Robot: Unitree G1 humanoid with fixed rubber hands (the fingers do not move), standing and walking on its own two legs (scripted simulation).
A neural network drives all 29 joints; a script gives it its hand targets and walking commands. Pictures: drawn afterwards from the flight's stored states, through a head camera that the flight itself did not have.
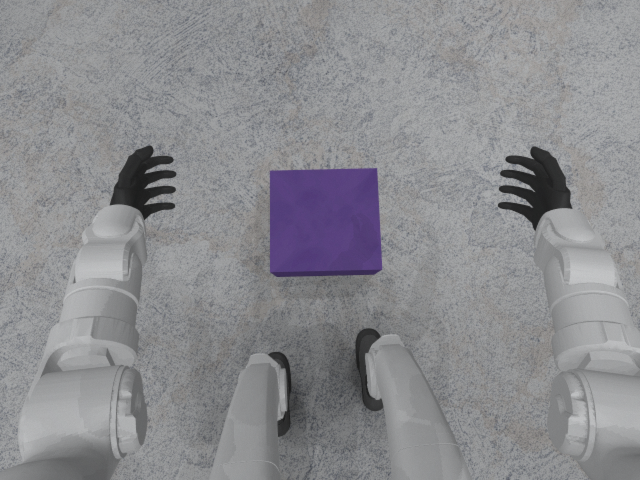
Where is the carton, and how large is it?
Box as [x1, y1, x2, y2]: [270, 168, 381, 276]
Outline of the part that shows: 376,168 270,171 270,272 276,276 373,274 380,270 381,253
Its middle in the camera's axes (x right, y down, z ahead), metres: +0.01 -0.04 +1.02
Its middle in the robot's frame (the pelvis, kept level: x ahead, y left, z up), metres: +0.50 -0.03 -0.62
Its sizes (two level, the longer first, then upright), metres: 0.268 0.254 0.146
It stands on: the floor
